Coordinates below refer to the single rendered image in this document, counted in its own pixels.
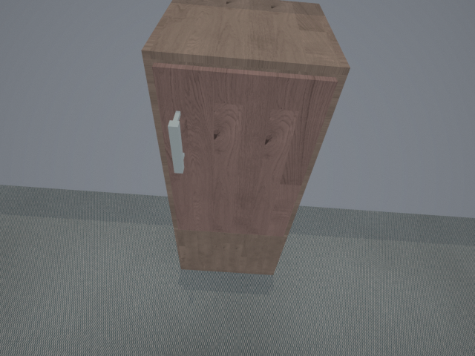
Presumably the handle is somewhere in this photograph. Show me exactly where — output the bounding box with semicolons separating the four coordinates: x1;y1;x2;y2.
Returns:
168;111;185;174

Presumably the cupboard door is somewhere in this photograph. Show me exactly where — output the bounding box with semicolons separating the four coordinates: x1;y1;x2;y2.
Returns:
152;62;338;237

